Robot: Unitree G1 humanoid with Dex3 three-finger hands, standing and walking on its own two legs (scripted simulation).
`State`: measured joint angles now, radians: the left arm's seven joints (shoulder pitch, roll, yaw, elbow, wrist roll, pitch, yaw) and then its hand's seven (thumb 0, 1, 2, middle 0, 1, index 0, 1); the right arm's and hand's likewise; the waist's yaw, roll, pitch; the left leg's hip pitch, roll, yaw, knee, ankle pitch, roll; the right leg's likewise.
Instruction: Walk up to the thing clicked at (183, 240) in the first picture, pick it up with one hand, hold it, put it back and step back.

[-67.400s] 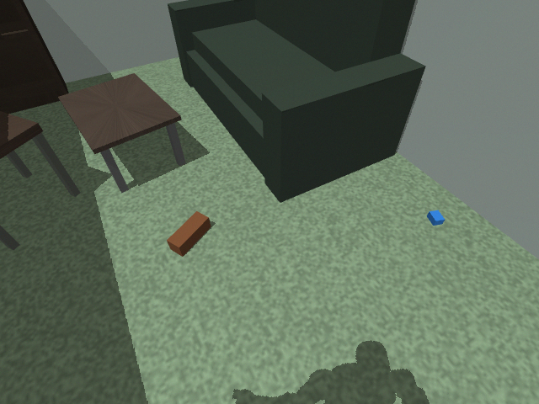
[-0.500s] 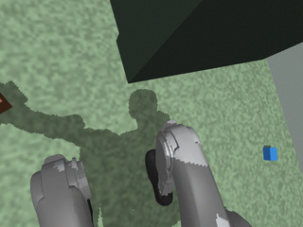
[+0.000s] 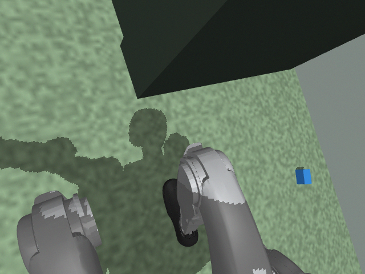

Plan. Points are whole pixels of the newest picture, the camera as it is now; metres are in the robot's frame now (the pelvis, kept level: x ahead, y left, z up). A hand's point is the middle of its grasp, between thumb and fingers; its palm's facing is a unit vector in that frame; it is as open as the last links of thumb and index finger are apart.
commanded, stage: rest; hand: left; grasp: from above
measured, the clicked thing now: out of the picture +0.42 +0.40 -0.27
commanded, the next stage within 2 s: open in 0.06 s
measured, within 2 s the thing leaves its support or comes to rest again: rests again in 1.52 s
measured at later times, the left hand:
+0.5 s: hand out of the picture +0.43 +0.38 -0.24, palm faces -0.34 -0.30 -0.89, open 12.5 cm
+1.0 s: hand out of the picture +0.43 +0.38 -0.24, palm faces -0.35 -0.29 -0.89, open 13.5 cm
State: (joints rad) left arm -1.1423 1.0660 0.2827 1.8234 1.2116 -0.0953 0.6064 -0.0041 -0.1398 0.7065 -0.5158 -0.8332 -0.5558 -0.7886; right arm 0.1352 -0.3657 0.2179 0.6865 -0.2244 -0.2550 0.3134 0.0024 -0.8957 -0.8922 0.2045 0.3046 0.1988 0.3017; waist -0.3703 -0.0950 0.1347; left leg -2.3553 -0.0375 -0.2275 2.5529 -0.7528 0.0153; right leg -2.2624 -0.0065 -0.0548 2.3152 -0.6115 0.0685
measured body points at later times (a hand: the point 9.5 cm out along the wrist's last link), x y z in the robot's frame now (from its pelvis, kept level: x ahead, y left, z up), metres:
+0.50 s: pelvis +0.00 +0.00 +0.00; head +0.28 +0.13 +0.32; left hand +0.45 +0.39 -0.19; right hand +0.04 -0.26 -0.04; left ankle +0.05 +0.11 -0.27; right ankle +0.13 -0.16 -0.27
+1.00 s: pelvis -0.01 +0.00 +0.00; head +0.28 +0.13 +0.32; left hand +0.44 +0.39 -0.19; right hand +0.05 -0.26 -0.04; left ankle +0.05 +0.11 -0.27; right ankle +0.13 -0.16 -0.27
